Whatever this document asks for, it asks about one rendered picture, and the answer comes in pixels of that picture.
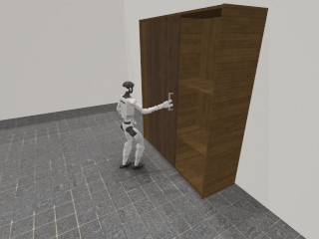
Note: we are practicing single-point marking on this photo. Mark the right robot forearm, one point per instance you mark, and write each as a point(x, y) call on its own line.
point(155, 108)

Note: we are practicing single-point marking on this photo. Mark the robot right hand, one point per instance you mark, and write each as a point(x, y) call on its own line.
point(166, 104)

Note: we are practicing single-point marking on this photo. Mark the humanoid robot torso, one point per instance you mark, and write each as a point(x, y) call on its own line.
point(127, 112)

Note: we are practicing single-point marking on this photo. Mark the left robot upper arm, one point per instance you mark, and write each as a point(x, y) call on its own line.
point(119, 104)

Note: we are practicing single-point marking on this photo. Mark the left robot foot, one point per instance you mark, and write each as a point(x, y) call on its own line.
point(125, 165)

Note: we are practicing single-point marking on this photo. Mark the wardrobe door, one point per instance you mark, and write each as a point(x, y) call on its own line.
point(145, 74)
point(163, 49)

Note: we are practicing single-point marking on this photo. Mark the right robot upper arm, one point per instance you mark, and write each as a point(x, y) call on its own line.
point(135, 104)

